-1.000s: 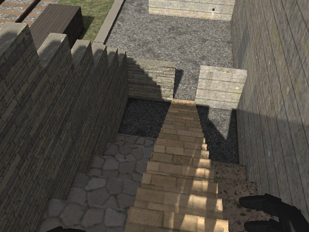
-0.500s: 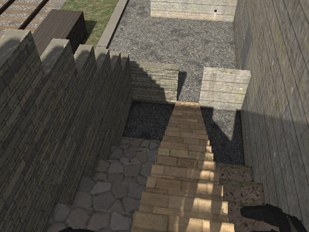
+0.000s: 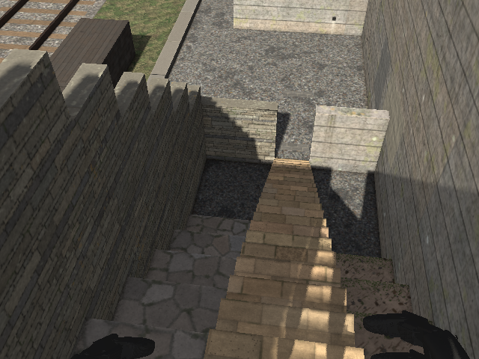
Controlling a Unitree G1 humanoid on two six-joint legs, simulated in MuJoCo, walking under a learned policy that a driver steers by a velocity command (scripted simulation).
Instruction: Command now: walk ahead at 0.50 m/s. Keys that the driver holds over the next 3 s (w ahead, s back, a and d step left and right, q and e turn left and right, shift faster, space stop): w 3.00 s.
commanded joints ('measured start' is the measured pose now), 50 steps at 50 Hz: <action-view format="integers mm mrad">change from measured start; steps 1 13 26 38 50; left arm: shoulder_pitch -65 -66 -60 -63 -67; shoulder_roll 95 93 90 87 84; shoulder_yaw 31 25 24 23 21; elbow -88 -86 -90 -93 -93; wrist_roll -2 10 12 12 13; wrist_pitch -31 -27 -24 -22 -22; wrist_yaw -9 -11 -6 -5 -4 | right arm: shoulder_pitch -118 -113 -106 -100 -99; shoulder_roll -82 -84 -85 -81 -77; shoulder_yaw -26 -25 -24 -22 -20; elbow -103 -97 -90 -89 -89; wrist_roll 2 -6 -6 -6 -6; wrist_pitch -18 -19 -22 -24 -27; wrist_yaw -6 2 4 4 5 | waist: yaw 6 2 3 2 2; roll -6 2 -1 -3 -3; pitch -95 -93 -97 -99 -102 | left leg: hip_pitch -45 -42 -41 -32 -28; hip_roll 172 173 179 184 190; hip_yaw -134 -126 -122 -113 -106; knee -42 -48 -46 -43 -43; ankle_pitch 283 229 239 254 255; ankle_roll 53 55 54 50 46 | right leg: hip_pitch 76 40 38 37 36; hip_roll -105 -104 -103 -106 -108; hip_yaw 105 112 116 121 128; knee -49 -57 -57 -60 -64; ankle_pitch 182 133 140 164 175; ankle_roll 37 35 32 31 28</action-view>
